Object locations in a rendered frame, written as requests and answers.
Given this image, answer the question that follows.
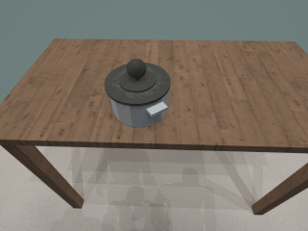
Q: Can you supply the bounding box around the lid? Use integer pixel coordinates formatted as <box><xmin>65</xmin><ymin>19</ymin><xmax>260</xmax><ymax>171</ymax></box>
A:
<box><xmin>104</xmin><ymin>63</ymin><xmax>170</xmax><ymax>106</ymax></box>

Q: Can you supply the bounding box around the pot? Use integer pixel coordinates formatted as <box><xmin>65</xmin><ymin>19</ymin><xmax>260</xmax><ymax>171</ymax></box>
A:
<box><xmin>110</xmin><ymin>91</ymin><xmax>169</xmax><ymax>128</ymax></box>

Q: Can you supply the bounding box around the knob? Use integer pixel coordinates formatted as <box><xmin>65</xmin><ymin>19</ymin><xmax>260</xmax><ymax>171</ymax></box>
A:
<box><xmin>126</xmin><ymin>59</ymin><xmax>146</xmax><ymax>79</ymax></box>

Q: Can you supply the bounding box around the table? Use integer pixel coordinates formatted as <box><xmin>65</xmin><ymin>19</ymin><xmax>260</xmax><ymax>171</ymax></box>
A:
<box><xmin>0</xmin><ymin>38</ymin><xmax>308</xmax><ymax>216</ymax></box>

